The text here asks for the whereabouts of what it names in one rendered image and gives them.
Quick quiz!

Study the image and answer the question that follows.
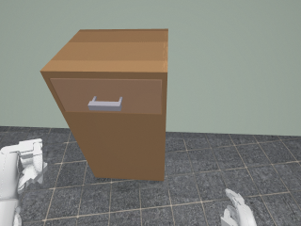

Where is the robot left forearm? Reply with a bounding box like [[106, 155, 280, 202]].
[[0, 199, 24, 226]]

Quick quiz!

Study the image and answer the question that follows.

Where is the handle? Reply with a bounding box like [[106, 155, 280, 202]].
[[87, 96, 123, 111]]

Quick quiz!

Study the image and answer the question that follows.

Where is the cabinet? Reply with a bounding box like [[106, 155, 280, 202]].
[[40, 28, 168, 181]]

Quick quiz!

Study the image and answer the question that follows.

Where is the robot right hand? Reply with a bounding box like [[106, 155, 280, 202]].
[[221, 188, 257, 226]]

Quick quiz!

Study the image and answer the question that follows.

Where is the drawer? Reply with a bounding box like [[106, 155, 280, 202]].
[[50, 78, 163, 114]]

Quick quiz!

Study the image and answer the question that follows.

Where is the robot left hand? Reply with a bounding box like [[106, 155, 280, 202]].
[[0, 138, 48, 201]]

